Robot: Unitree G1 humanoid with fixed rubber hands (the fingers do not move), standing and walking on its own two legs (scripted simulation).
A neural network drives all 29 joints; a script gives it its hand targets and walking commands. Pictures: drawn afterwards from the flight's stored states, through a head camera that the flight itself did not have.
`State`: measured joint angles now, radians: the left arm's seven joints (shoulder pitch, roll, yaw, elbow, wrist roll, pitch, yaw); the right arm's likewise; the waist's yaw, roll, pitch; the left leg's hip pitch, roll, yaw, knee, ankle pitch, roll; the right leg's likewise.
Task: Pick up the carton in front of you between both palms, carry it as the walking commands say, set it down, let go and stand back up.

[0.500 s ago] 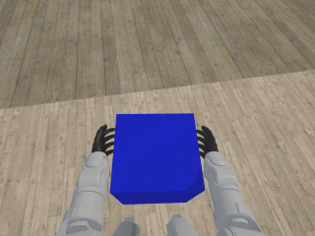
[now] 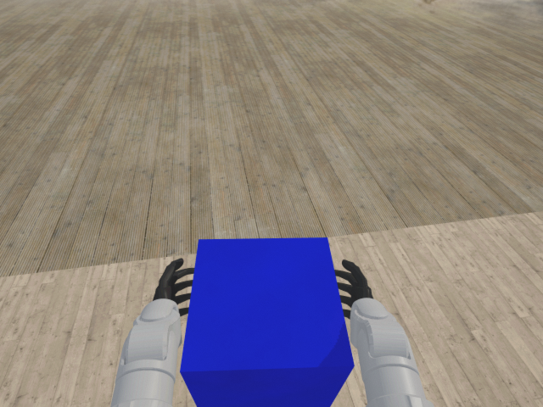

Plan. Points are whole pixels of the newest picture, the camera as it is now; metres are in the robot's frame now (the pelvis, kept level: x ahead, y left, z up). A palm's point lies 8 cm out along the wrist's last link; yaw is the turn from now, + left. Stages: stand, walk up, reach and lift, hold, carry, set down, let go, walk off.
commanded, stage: reach and lift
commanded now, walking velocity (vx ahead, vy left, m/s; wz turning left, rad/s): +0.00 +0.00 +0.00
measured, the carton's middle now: (264, 331) +0.28 +0.00 -0.05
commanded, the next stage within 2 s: hold in 0.98 s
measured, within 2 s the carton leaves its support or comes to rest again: neither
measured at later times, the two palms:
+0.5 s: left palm (166, 304) +0.28 +0.15 +0.03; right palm (363, 303) +0.28 -0.15 +0.03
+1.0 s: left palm (164, 299) +0.29 +0.15 +0.04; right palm (363, 299) +0.28 -0.15 +0.04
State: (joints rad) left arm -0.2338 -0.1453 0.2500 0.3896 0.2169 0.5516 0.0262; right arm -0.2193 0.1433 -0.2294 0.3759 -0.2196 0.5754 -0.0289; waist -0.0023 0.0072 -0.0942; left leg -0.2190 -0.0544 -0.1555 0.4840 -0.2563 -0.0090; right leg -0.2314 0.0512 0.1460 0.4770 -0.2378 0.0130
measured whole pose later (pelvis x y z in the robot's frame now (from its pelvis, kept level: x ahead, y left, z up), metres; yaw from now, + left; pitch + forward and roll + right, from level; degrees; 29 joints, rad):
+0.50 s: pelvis -0.01 +0.00 +0.00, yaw +0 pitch -4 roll +0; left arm -0.32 -0.16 0.31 0.38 0.28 0.61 -0.01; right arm -0.30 0.16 -0.28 0.36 -0.28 0.63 0.00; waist 0.00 0.01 0.00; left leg -0.16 -0.05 -0.15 0.46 -0.23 -0.01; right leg -0.18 0.05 0.14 0.45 -0.21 0.01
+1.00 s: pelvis +0.00 +0.00 +0.01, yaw +0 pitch -5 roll +0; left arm -0.24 -0.15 0.22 0.27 0.26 0.68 0.00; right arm -0.23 0.14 -0.21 0.26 -0.25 0.70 0.00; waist 0.00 0.00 -0.01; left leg -0.08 -0.04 -0.14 0.38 -0.22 -0.01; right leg -0.09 0.04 0.14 0.38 -0.20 0.01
